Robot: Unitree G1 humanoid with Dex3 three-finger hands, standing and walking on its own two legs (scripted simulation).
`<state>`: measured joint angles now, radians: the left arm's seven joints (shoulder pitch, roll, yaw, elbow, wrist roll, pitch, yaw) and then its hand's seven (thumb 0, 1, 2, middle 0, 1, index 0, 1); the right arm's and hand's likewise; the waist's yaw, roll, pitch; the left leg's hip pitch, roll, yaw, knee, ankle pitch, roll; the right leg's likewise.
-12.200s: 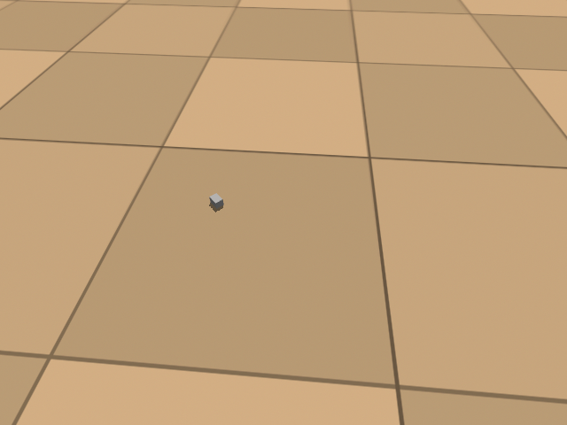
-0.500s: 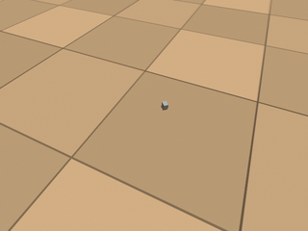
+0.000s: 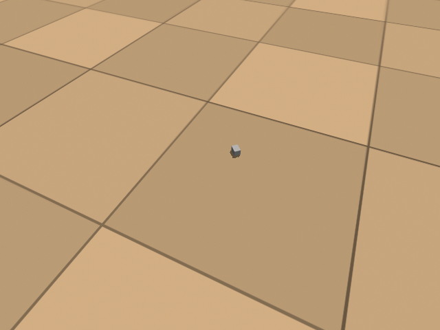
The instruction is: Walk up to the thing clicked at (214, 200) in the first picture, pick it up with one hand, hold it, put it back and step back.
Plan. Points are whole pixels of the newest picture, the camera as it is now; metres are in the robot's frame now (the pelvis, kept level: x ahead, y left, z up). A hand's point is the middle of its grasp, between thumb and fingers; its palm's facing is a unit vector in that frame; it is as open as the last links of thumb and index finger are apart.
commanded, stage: stand
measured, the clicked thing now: (235, 150) +1.30 -0.11 -0.76
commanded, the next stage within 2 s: walk up in 0.96 s
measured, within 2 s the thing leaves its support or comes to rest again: neither
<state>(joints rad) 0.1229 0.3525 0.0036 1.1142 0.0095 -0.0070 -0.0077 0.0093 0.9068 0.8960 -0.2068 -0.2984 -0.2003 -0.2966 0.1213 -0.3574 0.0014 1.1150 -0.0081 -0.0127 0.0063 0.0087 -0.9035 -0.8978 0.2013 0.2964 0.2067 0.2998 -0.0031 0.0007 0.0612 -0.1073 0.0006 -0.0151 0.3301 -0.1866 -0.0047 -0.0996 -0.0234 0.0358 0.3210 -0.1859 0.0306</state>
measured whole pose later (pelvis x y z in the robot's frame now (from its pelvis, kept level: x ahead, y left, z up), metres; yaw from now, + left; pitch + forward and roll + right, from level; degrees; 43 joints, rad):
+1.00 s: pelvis +0.00 +0.00 +0.00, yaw -2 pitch -2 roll +0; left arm 0.17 0.36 0.02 1.07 0.01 -0.01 -0.02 0.01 0.91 0.90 -0.21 -0.30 -0.20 -0.30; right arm 0.12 -0.36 -0.02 1.07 -0.03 -0.01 0.04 0.01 -0.90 -0.90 0.20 0.30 0.21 0.30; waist 0.01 0.00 0.06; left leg -0.14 0.00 0.02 0.41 -0.30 0.02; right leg -0.14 -0.02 0.07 0.39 -0.23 0.02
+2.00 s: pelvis +0.39 +0.05 -0.03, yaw -40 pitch -1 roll +1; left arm 0.25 0.44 0.05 0.86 -0.01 -0.08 0.04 0.01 0.91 0.90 -0.21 -0.30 -0.20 -0.30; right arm 0.36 -0.44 -0.10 0.74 -0.07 0.05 0.09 0.01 -0.90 -0.90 0.20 0.30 0.21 0.30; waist -0.14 0.06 0.09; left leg -0.26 0.03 0.24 0.67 -0.39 0.07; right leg -0.44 -0.03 -0.13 0.69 -0.25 -0.04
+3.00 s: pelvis +0.82 +0.25 -0.06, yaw -61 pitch -2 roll -1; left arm 0.33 0.46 0.07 0.82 0.05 -0.09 0.10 0.01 0.90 0.89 -0.22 -0.30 -0.21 -0.30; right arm 0.23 -0.51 -0.12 0.67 -0.06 0.10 0.10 0.01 -0.90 -0.90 0.20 0.30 0.21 0.30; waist 0.00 0.11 0.10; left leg -0.54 0.16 -0.08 1.12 -0.51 0.00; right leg -0.54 -0.11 0.06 0.88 -0.33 -0.01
